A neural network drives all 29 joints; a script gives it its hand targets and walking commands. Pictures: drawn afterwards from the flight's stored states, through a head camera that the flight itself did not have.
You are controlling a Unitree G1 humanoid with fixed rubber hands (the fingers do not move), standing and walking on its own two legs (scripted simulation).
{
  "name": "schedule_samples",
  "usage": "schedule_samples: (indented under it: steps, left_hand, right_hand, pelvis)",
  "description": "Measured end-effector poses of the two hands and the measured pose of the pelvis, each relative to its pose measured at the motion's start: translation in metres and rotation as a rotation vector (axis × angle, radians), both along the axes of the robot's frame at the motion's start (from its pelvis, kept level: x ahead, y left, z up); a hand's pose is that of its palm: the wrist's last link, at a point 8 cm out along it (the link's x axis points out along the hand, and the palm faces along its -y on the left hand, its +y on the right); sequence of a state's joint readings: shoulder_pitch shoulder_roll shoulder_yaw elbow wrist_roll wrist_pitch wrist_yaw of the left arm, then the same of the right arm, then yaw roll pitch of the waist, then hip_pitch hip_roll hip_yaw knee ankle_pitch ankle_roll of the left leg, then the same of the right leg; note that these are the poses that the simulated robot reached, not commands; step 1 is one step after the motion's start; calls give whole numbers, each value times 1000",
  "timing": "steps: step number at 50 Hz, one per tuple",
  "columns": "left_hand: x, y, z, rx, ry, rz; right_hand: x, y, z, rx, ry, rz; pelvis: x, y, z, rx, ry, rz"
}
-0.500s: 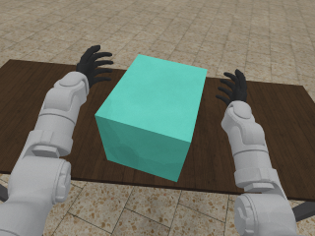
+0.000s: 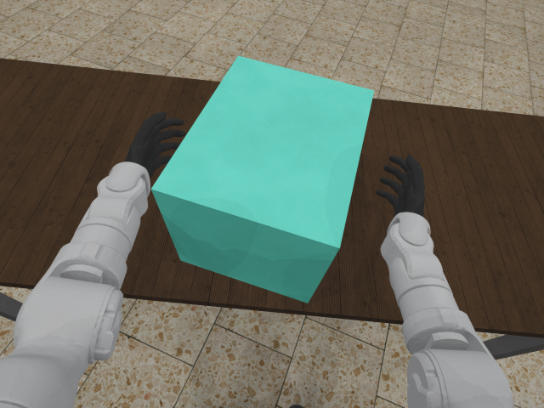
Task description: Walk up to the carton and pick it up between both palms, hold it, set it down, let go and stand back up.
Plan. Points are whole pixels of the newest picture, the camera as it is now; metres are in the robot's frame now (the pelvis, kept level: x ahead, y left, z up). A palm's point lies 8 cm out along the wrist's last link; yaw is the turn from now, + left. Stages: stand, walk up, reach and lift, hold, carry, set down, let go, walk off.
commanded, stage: reach and lift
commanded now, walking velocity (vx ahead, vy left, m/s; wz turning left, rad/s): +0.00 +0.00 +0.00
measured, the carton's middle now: (273, 179) +0.45 -0.01 +0.03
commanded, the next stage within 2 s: none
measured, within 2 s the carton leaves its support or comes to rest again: leaves its support in 0.48 s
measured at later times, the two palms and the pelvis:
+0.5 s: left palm (172, 172) +0.42 +0.14 +0.07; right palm (387, 222) +0.36 -0.18 +0.05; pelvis +0.00 +0.00 +0.00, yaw +0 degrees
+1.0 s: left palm (176, 175) +0.42 +0.14 +0.07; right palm (398, 208) +0.37 -0.18 +0.08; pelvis -0.01 +0.00 +0.00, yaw +0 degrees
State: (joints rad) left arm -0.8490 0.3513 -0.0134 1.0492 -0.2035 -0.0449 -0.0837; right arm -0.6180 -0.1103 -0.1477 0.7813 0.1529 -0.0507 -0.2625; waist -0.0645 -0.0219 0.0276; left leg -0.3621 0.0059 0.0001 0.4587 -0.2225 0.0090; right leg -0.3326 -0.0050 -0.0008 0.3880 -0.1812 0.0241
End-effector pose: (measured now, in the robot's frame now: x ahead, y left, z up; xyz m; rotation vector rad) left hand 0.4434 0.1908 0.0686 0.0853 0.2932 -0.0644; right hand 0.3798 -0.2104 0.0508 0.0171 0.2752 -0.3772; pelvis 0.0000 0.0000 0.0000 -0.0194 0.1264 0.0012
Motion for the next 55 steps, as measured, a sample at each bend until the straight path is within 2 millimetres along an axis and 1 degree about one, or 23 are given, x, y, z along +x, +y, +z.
schedule_samples:
  steps: [3,5,8,10,12,13,16,19,21,23,26,29,34,38,43,48,55]
  left_hand:
    - [10,-1,10,-1,-46,1]
    - [15,-3,23,-4,-89,-6]
    - [20,-5,41,-6,-136,-14]
    - [20,-5,45,10,-132,-19]
    - [17,-6,41,45,-102,-36]
    - [14,-8,37,58,-81,-48]
    - [4,-17,19,75,-22,-95]
    - [-9,-34,1,65,19,-159]
    - [-15,-46,-2,53,4,-171]
    - [-18,-47,0,60,-19,-153]
    - [-22,-48,8,88,-71,-153]
    - [-25,-51,10,79,-74,-150]
    - [-32,-55,5,67,-27,-148]
    - [-36,-54,1,51,-7,-136]
    - [-35,-53,1,39,-1,-127]
    - [-28,-53,3,40,-7,-126]
    - [-19,-53,-3,54,10,-133]
  right_hand:
    - [10,1,10,-8,-49,2]
    - [16,2,19,-11,-83,4]
    - [21,2,32,-14,-125,4]
    - [21,2,36,-15,-135,5]
    - [19,2,35,-14,-130,4]
    - [17,2,31,-12,-114,3]
    - [7,5,13,4,-54,1]
    - [-6,22,-4,19,-13,28]
    - [-12,39,-9,36,-19,47]
    - [-18,37,-8,29,-43,7]
    - [-22,34,1,-40,-81,19]
    - [-23,31,9,-67,-102,15]
    - [-26,27,20,-92,-117,9]
    - [-26,27,24,-93,-119,23]
    - [-21,29,27,-104,-114,28]
    - [-16,28,27,-102,-112,28]
    - [-10,29,15,-97,-72,27]
  pelvis:
    - [6,0,-1,0,48,-1]
    - [10,0,-1,0,59,-1]
    - [15,0,-1,0,66,-2]
    - [16,0,-1,0,67,-2]
    - [15,0,-1,0,65,-2]
    - [14,0,-1,0,63,-2]
    - [10,0,-1,0,54,-2]
    - [6,0,-1,-1,46,-1]
    - [3,0,-1,-1,42,-1]
    - [0,0,-1,0,38,-1]
    - [-5,0,-1,0,31,-1]
    - [-10,0,-1,0,24,-1]
    - [-13,1,0,-1,5,-1]
    - [-14,1,0,-1,-3,0]
    - [-13,1,0,-2,-3,0]
    - [-10,2,0,-2,2,0]
    - [-1,2,0,-3,12,0]
